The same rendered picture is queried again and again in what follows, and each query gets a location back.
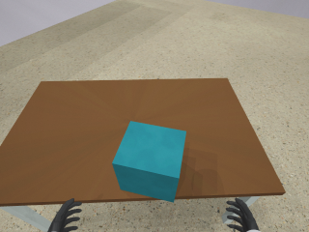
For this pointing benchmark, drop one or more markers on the carton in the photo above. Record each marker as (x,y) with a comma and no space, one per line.
(149,160)

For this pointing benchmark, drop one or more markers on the table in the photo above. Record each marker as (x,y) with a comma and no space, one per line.
(64,141)

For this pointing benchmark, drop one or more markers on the robot right hand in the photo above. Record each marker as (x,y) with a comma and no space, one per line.
(246,219)

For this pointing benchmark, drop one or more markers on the robot left hand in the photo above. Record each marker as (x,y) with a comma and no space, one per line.
(60,221)

